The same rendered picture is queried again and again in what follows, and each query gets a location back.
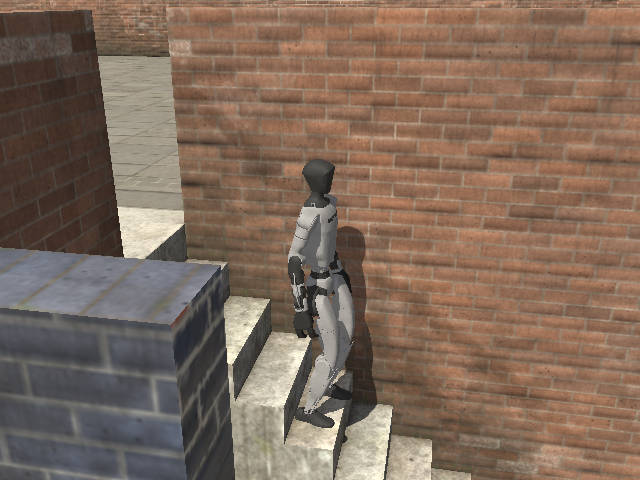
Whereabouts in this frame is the robot left foot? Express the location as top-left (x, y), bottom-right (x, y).
top-left (325, 384), bottom-right (352, 400)

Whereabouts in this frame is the robot left forearm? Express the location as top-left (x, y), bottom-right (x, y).
top-left (329, 249), bottom-right (343, 273)

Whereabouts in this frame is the left robot hand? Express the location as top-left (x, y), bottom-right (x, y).
top-left (333, 269), bottom-right (352, 293)

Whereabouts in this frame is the robot right forearm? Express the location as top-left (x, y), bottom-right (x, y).
top-left (288, 256), bottom-right (308, 312)

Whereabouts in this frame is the robot right upper arm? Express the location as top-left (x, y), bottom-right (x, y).
top-left (288, 208), bottom-right (319, 267)

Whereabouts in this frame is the robot right shin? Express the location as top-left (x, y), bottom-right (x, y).
top-left (304, 359), bottom-right (338, 415)

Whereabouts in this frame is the right robot hand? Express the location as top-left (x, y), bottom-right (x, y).
top-left (293, 311), bottom-right (319, 338)

